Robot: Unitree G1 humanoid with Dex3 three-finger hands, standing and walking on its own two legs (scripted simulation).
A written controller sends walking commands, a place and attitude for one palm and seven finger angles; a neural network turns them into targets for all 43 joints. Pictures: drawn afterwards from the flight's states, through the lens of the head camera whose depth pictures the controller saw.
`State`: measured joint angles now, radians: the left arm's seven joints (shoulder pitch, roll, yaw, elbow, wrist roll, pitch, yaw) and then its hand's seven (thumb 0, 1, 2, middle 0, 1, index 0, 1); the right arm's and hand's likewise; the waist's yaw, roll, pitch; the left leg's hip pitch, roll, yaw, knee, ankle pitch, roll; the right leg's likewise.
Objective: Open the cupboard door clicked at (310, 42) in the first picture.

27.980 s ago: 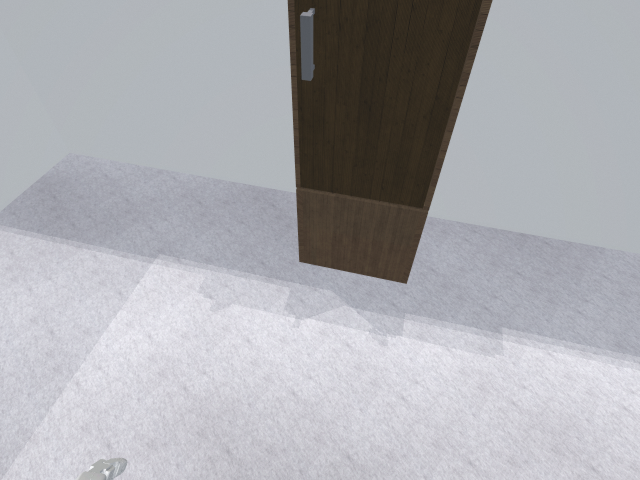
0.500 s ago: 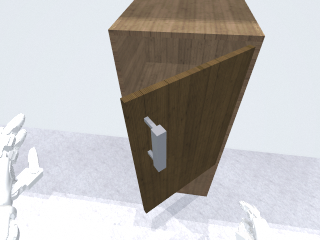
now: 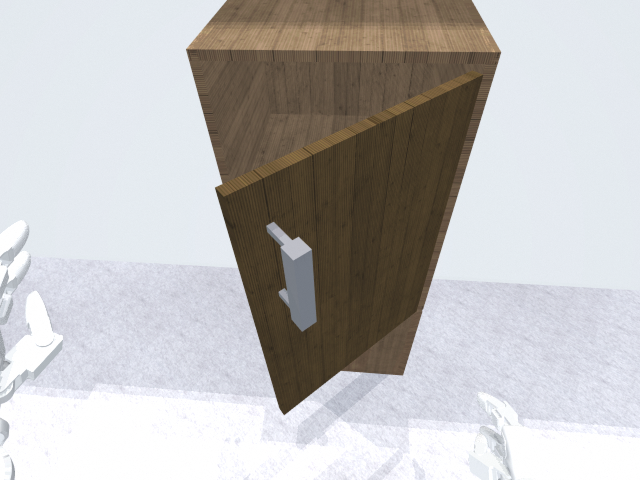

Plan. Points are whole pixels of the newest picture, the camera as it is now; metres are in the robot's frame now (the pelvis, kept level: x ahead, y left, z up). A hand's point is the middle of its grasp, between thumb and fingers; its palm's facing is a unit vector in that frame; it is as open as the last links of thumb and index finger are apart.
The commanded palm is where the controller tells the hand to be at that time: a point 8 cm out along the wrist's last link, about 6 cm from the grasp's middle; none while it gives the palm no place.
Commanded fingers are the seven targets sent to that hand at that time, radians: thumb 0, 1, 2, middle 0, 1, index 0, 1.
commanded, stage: step back with the hand held close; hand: left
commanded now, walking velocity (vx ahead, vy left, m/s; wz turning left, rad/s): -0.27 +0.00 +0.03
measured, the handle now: (290, 277) +0.32 +0.07 +0.11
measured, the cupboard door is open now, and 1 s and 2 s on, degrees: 43 43 43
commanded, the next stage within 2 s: stop stepping back and stand still in 0.96 s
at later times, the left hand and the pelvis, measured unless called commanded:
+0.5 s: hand out of the picture +0.12 +0.28 +0.15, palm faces +0.45 -0.76 -0.47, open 7.4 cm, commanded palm +0.05 +0.32 +0.17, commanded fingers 0.00 0.90 0.90 -0.20 -0.30 -0.20 -0.30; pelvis -0.08 +0.02 -0.02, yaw +0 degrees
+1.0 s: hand out of the picture +0.02 +0.31 +0.16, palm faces +0.49 -0.75 -0.44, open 7.4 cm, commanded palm -0.05 +0.34 +0.17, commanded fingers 0.00 0.90 0.90 -0.20 -0.30 -0.20 -0.30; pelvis -0.17 +0.04 -0.02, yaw +4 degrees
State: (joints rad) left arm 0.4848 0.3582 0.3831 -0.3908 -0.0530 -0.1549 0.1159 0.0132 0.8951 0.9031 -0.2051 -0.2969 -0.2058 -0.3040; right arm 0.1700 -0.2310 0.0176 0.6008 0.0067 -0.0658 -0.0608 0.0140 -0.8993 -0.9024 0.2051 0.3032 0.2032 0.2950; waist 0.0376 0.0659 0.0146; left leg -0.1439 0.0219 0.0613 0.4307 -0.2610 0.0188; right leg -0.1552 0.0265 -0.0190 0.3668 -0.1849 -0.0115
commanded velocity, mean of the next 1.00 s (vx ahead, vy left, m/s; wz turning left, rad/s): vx -0.32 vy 0.00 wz -0.01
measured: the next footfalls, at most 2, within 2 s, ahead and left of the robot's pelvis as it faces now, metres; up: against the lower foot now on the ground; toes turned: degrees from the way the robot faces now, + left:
right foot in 1.26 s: -0.28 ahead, -0.08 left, +0.00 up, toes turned -8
left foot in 1.44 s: -0.16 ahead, +0.10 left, +0.00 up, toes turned -2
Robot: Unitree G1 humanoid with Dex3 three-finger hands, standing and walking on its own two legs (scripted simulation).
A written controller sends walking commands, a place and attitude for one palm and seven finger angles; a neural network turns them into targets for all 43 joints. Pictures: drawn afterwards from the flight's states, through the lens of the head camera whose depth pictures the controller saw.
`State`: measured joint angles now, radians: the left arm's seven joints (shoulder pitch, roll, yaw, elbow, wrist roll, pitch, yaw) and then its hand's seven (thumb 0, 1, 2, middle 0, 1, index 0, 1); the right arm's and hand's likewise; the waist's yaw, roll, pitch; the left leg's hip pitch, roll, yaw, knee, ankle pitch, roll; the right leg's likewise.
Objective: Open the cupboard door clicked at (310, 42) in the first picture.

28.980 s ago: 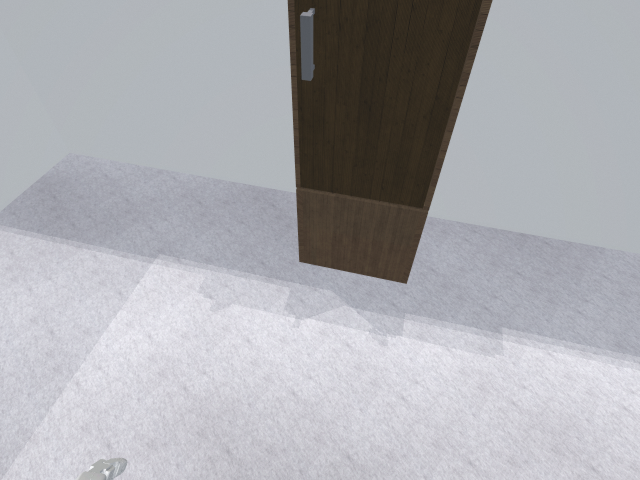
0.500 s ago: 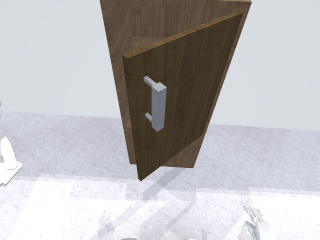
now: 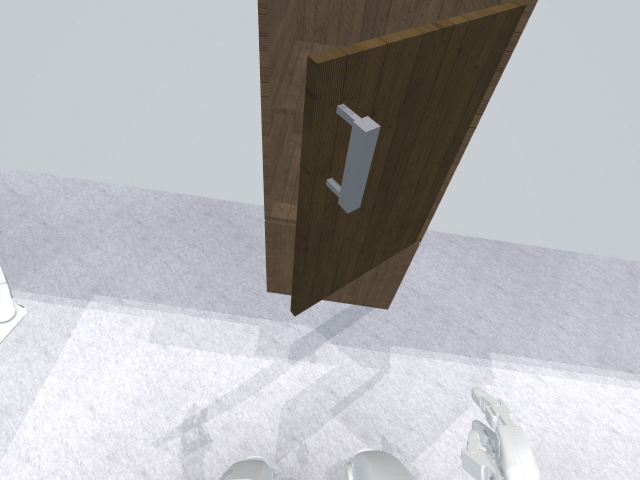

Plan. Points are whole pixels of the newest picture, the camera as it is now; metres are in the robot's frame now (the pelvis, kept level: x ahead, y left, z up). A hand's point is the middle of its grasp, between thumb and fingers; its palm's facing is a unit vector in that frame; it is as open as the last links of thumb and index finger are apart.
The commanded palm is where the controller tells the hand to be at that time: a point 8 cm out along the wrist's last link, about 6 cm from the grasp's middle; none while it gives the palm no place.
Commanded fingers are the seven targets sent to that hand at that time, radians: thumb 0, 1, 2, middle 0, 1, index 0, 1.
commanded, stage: stop stepping back and stand still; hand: left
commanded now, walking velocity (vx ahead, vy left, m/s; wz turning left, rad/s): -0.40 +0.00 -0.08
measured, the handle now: (347, 160) +0.49 +0.01 +0.13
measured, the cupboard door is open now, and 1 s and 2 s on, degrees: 43 43 43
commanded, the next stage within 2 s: let the arm hang, fingers relaxed in 0.88 s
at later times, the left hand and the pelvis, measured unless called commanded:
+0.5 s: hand (25, 405) +0.14 +0.23 +0.18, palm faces +0.37 -0.85 -0.38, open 7.4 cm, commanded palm +0.08 +0.26 +0.19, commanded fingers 0.00 0.90 0.90 -0.20 -0.30 -0.20 -0.30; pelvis -0.09 -0.02 +0.00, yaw -8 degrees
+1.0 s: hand (47, 476) +0.11 +0.20 +0.17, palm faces +0.30 -0.83 -0.46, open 7.4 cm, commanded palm none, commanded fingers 0.00 0.90 0.90 -0.20 -0.30 -0.20 -0.30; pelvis -0.13 -0.02 +0.02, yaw -8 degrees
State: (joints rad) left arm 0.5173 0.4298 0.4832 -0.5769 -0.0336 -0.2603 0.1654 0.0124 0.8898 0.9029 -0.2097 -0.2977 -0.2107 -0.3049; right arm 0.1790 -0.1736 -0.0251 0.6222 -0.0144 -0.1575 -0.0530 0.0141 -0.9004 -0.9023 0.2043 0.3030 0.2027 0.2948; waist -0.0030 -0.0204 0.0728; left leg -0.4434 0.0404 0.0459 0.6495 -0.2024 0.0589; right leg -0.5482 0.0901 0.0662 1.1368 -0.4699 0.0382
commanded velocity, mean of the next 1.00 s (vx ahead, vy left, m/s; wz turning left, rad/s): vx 0.13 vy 0.04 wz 0.00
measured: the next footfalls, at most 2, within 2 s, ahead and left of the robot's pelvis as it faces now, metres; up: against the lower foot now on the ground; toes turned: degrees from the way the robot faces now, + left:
right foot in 0.26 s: -0.12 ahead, -0.10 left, +0.00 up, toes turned -11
left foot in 0.44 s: +0.01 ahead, +0.06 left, +0.00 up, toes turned -5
